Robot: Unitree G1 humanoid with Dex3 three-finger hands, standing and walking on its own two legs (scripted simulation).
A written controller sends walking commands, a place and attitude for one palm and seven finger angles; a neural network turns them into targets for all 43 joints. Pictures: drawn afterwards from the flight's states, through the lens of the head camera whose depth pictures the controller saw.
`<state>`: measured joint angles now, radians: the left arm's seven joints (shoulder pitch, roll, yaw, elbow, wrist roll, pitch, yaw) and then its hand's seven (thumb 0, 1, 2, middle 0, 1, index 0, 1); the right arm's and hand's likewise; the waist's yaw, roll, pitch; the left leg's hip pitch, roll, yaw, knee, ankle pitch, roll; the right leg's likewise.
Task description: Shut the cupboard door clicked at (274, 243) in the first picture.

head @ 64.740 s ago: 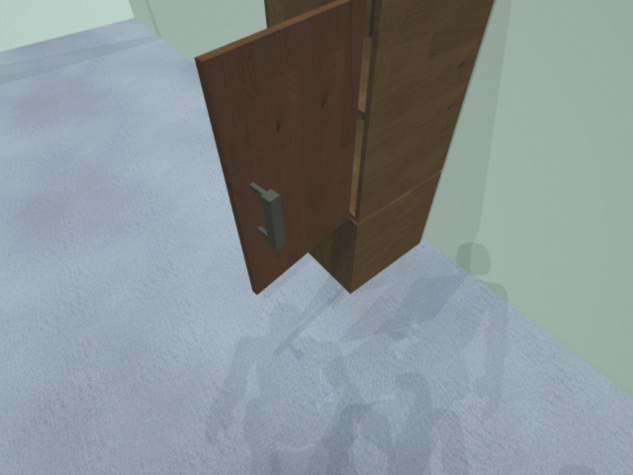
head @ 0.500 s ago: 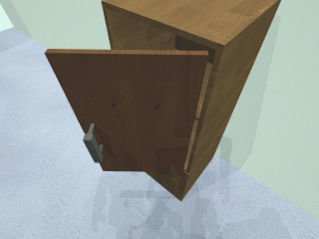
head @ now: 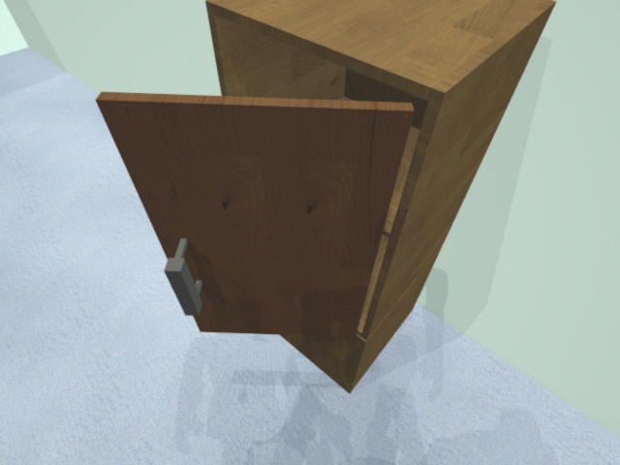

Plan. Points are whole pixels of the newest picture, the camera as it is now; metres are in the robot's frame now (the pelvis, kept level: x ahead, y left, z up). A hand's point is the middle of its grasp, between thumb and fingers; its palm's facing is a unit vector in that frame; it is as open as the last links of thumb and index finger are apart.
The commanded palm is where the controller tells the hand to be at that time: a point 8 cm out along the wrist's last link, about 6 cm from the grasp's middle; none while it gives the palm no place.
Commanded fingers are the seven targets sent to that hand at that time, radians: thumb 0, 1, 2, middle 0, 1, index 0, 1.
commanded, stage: raise the hand and make a fist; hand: left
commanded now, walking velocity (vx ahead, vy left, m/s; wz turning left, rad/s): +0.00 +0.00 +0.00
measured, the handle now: (188, 277) +0.41 +0.24 -0.07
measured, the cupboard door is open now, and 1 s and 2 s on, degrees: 39 39 39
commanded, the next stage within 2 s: none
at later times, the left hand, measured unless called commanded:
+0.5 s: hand out of the picture +0.11 +0.16 -0.09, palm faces +0.02 -1.00 +0.02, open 6.3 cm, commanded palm +0.09 +0.23 -0.07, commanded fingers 0.00 0.90 0.90 -0.57 -0.70 -0.57 -0.70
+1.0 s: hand (151, 459) +0.14 +0.21 -0.06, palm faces +0.13 -0.99 -0.08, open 3.9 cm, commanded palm +0.11 +0.24 -0.07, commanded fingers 0.00 0.90 0.90 -1.02 -1.20 -1.02 -1.20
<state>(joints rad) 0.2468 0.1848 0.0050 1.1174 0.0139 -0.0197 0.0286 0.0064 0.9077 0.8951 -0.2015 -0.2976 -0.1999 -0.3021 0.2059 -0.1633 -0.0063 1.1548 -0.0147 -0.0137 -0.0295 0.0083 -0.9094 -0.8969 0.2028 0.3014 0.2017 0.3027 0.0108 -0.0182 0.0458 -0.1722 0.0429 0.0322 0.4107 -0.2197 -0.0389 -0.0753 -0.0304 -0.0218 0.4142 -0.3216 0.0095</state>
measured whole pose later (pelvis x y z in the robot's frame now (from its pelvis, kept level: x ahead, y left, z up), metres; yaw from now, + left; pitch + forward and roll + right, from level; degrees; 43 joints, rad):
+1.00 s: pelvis -0.08 +0.02 -0.12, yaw -1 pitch +16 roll -3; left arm 0.46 0.21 0.14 -0.10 -0.22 -0.42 -0.08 0.02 0.90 0.90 -0.85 -1.01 -0.85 -1.01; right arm 0.31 -0.20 -0.02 0.55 0.00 -0.22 -0.05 0.02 -0.90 -0.90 0.21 0.30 0.20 0.30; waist 0.00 0.03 -0.16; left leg -1.09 0.06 -0.04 1.28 -0.47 -0.02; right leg -0.97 -0.02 -0.04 1.28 -0.59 0.01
